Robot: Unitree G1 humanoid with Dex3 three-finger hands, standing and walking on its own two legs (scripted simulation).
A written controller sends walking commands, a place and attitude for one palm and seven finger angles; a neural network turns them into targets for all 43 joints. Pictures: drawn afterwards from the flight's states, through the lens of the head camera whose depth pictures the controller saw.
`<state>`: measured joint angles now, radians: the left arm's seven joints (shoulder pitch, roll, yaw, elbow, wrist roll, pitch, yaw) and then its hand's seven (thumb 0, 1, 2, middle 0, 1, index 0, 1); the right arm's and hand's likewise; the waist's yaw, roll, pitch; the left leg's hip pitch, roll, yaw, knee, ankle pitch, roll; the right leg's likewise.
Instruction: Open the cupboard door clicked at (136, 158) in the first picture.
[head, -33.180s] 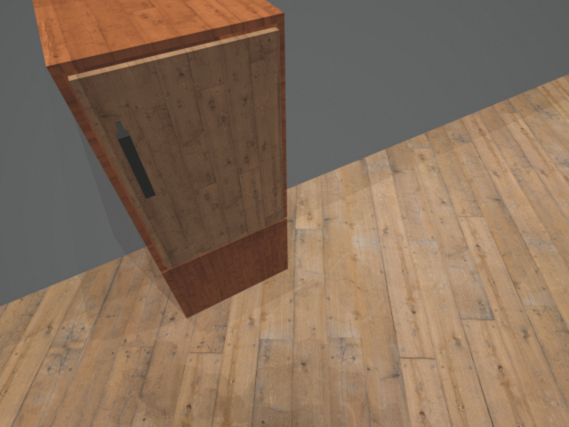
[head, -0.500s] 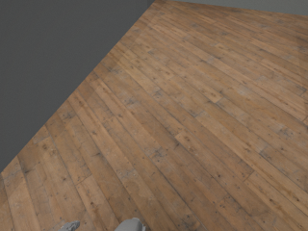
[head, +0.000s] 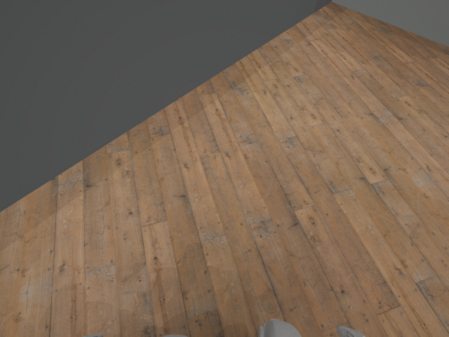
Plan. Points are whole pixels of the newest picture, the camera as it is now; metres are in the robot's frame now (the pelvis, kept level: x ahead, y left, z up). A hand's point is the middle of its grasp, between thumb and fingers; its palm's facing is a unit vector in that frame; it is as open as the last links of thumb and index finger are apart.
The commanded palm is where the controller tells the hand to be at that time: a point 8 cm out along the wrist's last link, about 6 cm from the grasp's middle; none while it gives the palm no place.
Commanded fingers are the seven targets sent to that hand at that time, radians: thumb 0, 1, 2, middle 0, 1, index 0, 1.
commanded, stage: turn to face it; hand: left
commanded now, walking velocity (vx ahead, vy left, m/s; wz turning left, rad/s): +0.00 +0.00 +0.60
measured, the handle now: out of the picture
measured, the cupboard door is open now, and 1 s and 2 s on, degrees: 42 42 42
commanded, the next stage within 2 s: none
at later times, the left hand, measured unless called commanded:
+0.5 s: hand out of the picture +0.00 +0.16 -0.16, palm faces +0.34 -0.91 -0.23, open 7.4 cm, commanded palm none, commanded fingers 0.00 0.90 0.90 -0.20 -0.30 -0.20 -0.30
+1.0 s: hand out of the picture -0.03 +0.17 -0.15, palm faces +0.59 -0.75 -0.30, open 7.4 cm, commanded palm none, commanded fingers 0.00 0.90 0.90 -0.20 -0.30 -0.20 -0.30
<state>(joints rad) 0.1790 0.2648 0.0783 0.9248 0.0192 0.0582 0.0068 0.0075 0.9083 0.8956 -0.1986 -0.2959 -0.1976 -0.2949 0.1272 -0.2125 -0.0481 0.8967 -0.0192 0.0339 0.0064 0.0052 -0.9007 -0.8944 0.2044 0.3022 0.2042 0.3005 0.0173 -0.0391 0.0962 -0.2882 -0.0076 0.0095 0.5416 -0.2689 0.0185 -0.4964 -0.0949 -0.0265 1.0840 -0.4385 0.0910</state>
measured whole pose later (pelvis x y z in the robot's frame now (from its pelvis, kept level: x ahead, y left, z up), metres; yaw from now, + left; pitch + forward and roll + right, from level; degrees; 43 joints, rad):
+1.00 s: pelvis +0.01 -0.06 -0.01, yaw +38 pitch +0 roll +1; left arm 0.16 0.21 0.04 0.86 0.02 0.00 0.01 0.00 0.91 0.90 -0.20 -0.30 -0.20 -0.30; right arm 0.16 -0.26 -0.09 0.93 -0.02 0.08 0.02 0.01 -0.90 -0.89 0.20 0.30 0.20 0.30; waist -0.01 0.05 0.10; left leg -0.45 -0.05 -0.08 0.95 -0.47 -0.03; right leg -0.30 -0.06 -0.09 0.62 -0.31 -0.01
